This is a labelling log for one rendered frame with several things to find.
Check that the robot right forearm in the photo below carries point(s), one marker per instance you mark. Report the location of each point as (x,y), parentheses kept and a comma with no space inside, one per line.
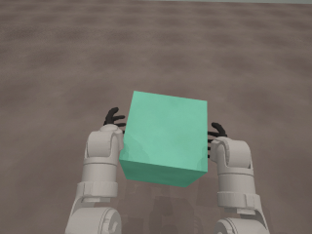
(235,172)

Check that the carton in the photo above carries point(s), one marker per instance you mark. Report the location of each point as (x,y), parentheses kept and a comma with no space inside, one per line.
(165,140)

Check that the right robot upper arm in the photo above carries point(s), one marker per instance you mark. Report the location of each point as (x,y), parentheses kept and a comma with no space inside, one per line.
(230,225)

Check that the left robot upper arm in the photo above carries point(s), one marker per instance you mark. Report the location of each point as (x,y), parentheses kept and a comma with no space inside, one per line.
(95,220)

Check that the left robot hand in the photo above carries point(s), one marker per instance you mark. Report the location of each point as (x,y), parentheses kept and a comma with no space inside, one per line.
(109,119)

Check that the robot left forearm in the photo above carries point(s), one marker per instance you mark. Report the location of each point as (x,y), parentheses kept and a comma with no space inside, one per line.
(98,183)

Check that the right robot hand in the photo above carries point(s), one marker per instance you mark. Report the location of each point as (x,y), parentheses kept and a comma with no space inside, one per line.
(221,133)

